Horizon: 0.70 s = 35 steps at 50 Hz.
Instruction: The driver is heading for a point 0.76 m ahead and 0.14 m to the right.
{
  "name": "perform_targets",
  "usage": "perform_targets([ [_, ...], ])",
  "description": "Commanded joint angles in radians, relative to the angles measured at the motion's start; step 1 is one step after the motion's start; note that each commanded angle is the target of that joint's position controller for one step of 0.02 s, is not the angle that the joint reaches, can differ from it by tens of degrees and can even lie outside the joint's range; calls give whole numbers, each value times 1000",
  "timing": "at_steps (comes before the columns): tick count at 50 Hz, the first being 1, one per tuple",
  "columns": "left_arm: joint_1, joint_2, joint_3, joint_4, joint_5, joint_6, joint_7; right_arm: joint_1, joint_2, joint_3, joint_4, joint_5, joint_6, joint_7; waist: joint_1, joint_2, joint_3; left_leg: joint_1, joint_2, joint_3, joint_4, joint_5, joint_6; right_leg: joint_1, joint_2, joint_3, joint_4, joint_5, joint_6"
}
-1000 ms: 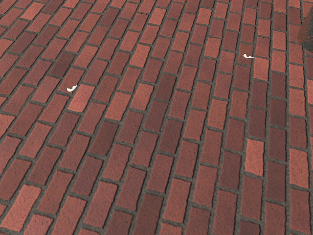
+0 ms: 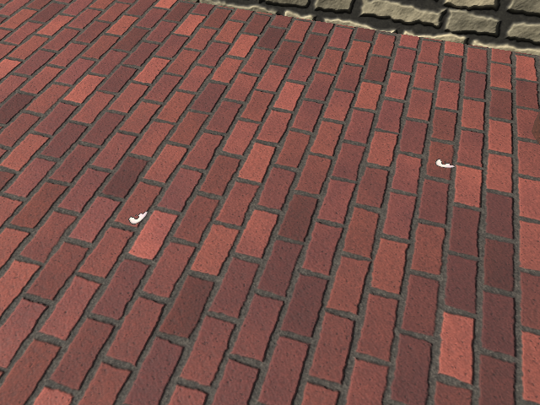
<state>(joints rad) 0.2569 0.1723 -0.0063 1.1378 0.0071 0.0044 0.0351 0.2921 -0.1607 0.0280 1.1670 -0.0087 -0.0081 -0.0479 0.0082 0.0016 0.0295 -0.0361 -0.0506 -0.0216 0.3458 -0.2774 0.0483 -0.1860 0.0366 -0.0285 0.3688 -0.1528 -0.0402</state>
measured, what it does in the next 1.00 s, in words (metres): stands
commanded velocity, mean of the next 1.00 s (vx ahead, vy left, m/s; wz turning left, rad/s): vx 0.00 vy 0.00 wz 0.00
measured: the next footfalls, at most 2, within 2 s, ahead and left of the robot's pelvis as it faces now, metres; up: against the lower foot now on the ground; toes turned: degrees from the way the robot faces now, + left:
right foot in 1.60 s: +0.24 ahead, -0.13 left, +0.00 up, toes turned -4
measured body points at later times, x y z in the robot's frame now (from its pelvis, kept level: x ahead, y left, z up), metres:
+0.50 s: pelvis +0.00 +0.01 +0.00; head +0.01 +0.01 +0.45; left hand -0.02 +0.23 -0.17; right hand -0.04 -0.20 -0.16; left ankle -0.06 +0.09 -0.74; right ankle +0.03 -0.09 -0.74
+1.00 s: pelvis +0.01 +0.02 +0.00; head +0.02 +0.02 +0.45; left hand -0.02 +0.23 -0.17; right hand -0.04 -0.19 -0.16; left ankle -0.06 +0.09 -0.74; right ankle +0.03 -0.10 -0.74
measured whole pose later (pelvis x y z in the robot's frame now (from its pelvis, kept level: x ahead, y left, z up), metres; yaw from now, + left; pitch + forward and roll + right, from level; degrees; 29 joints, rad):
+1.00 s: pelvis +0.01 +0.02 +0.00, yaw +0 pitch -1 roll -1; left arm 0.30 0.13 -0.01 1.19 0.00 0.00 0.05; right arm 0.38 -0.11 0.03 1.16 -0.01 -0.03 -0.05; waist 0.01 0.00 0.02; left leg -0.03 -0.07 -0.01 0.35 -0.30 0.07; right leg -0.20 0.02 -0.01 0.40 -0.19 -0.01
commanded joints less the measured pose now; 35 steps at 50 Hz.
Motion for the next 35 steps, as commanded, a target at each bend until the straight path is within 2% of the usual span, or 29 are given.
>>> perform_targets([
  [1,49,81,10,-4,0,-5,3,74,-78,-9,-2,0,-5,-3,0,4,49,-126,130,-102,-73,135,21,48,-125,131,-47,86,-17],
  [16,83,52,4,31,-1,-5,6,125,-47,-5,3,0,-12,-5,2,7,57,-133,133,-101,-70,155,24,35,-123,127,-32,84,-12],
  [35,107,32,1,47,-2,-5,10,170,-27,-6,-4,-1,-18,-7,2,10,61,-122,137,-99,-61,220,26,29,-122,120,-11,103,-6],
])
Keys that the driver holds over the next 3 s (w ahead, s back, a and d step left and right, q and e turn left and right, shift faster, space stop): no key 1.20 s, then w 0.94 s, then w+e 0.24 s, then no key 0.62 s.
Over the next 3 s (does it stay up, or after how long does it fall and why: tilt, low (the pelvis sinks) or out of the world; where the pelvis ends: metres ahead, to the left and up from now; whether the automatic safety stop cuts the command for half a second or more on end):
stays up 0.71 -0.06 -0.01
